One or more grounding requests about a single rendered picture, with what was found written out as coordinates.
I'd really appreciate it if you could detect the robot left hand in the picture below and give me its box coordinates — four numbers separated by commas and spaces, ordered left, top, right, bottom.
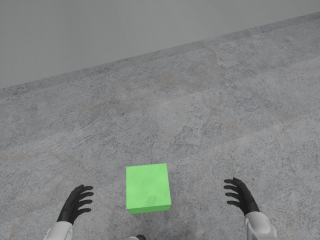
57, 184, 94, 226

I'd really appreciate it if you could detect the robot right hand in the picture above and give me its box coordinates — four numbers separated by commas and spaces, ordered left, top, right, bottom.
224, 177, 260, 216

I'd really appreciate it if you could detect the left robot forearm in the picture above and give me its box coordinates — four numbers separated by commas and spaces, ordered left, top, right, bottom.
42, 221, 74, 240

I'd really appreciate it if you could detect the right robot forearm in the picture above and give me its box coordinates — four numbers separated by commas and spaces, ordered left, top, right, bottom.
244, 211, 278, 240

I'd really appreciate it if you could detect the carton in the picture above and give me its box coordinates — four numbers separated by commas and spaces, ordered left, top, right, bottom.
126, 163, 171, 214

